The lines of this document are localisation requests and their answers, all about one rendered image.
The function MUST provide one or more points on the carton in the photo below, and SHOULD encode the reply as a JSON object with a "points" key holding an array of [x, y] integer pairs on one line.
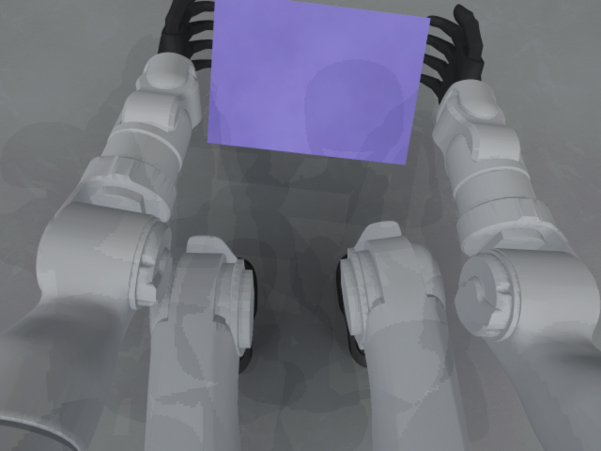
{"points": [[315, 79]]}

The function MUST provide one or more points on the right robot hand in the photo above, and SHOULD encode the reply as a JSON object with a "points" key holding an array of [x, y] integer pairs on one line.
{"points": [[465, 58]]}

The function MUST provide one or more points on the robot left forearm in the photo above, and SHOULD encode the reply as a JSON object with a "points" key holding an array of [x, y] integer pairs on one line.
{"points": [[138, 168]]}

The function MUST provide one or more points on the left robot thigh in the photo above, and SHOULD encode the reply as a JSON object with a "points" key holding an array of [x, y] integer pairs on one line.
{"points": [[192, 396]]}

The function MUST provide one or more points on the robot left shin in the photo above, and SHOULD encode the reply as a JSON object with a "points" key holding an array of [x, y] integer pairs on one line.
{"points": [[196, 244]]}

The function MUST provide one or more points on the right robot upper arm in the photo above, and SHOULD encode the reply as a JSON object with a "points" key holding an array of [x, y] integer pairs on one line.
{"points": [[537, 310]]}

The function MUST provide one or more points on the left robot hand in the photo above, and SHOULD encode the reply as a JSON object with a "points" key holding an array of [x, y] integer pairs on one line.
{"points": [[178, 31]]}

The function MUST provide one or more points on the robot right forearm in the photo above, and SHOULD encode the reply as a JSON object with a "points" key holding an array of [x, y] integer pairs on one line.
{"points": [[491, 185]]}

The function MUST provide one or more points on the left robot upper arm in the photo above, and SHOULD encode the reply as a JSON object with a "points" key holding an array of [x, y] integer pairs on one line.
{"points": [[98, 266]]}

